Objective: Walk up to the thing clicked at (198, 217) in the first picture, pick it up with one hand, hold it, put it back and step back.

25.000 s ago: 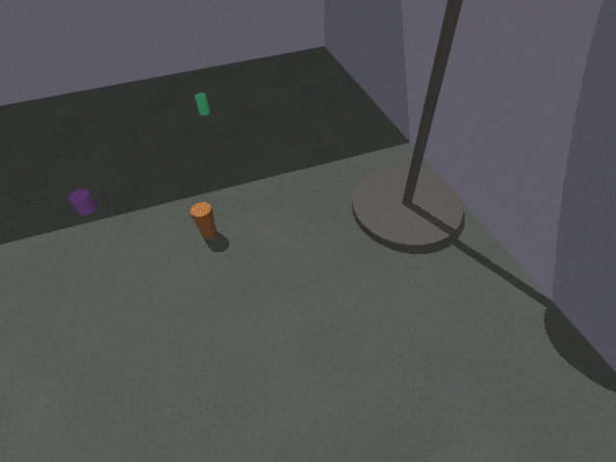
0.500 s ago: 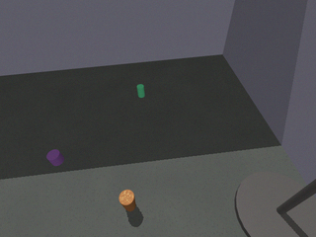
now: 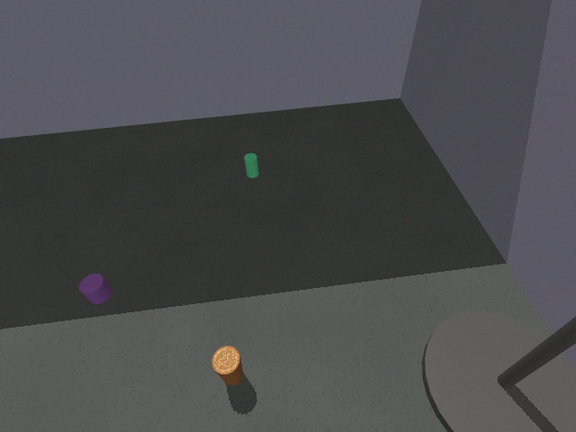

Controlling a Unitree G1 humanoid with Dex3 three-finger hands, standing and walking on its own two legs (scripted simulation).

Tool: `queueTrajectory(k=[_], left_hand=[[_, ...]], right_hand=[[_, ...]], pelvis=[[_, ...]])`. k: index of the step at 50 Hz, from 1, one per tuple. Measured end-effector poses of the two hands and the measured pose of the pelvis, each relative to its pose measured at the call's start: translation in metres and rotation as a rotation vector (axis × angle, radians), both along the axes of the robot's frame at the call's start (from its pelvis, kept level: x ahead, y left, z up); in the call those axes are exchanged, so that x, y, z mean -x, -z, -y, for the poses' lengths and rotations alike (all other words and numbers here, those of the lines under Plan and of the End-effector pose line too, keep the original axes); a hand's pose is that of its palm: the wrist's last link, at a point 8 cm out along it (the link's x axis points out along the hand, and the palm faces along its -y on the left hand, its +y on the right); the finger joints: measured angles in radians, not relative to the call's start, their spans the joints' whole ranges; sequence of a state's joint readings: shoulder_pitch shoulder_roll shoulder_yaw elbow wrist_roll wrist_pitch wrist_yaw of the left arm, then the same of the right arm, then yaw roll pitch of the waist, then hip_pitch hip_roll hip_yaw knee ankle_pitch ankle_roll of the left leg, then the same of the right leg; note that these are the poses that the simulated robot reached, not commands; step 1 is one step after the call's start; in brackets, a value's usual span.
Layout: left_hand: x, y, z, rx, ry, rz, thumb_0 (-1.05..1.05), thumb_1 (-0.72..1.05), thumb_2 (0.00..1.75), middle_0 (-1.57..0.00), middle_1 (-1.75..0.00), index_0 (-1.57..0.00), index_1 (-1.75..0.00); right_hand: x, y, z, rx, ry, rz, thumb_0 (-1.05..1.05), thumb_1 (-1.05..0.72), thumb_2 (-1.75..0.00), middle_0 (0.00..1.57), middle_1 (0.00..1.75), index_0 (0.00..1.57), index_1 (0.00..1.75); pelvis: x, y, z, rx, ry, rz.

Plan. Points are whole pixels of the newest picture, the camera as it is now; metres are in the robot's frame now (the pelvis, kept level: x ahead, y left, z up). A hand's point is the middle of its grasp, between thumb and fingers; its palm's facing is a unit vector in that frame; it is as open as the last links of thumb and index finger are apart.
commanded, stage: stand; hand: left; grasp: from the side
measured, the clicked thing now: (229, 368) +0.44 +0.23 -0.71
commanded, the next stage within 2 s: step back in 0.84 s
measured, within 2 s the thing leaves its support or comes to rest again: neither
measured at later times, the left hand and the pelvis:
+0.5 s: hand out of the picture +0.07 +0.24 -0.16, palm faces -0.02 -0.94 -0.34, open 7.4 cm; pelvis +0.00 +0.00 +0.00, yaw +0 degrees
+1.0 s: hand out of the picture +0.09 +0.26 -0.16, palm faces -0.01 -0.93 -0.37, open 7.4 cm; pelvis -0.01 +0.00 -0.01, yaw +0 degrees
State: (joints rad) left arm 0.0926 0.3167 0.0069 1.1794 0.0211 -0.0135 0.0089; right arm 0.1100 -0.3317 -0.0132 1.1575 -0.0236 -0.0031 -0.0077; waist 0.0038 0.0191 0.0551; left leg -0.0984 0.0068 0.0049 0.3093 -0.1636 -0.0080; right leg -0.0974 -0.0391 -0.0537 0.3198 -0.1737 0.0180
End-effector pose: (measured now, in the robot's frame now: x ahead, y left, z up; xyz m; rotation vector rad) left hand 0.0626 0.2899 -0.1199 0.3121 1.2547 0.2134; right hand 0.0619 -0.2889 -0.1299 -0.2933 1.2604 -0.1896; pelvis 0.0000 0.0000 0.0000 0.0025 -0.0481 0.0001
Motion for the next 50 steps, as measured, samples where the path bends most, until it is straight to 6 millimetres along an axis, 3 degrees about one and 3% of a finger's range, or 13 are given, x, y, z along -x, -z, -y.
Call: queueTrajectory(k=[23, 42, 50], left_hand=[[-0.004, -0.001, 0.001, 0.002, 0.01, -0.001, 0.0, 0.9, 0.9, -0.2, -0.3, -0.2, -0.3], [-0.013, 0.0, 0.004, 0.007, 0.016, 0.005, 0.0, 0.9, 0.9, -0.2, -0.3, -0.2, -0.3], [-0.019, 0.003, -0.016, -0.021, 0.013, 0.05, 0.0, 0.9, 0.9, -0.2, -0.3, -0.2, -0.3]], right_hand=[[0.008, 0.0, 0.004, -0.003, 0.01, -0.013, 0.0, -0.9, -0.9, 0.2, 0.3, 0.21, 0.3], [-0.003, -0.002, 0.009, 0.002, 0.005, -0.004, 0.0, -0.9, -0.9, 0.2, 0.3, 0.21, 0.3], [-0.007, -0.001, 0.016, 0.033, 0.016, 0.021, 0.0, -0.9, -0.9, 0.2, 0.3, 0.21, 0.3]], pelvis=[[-0.002, 0.0, 0.003, -0.001, 0.007, -0.007], [-0.008, 0.0, 0.006, 0.001, 0.007, -0.013], [0.014, 0.01, -0.004, 0.013, 0.008, -0.022]])
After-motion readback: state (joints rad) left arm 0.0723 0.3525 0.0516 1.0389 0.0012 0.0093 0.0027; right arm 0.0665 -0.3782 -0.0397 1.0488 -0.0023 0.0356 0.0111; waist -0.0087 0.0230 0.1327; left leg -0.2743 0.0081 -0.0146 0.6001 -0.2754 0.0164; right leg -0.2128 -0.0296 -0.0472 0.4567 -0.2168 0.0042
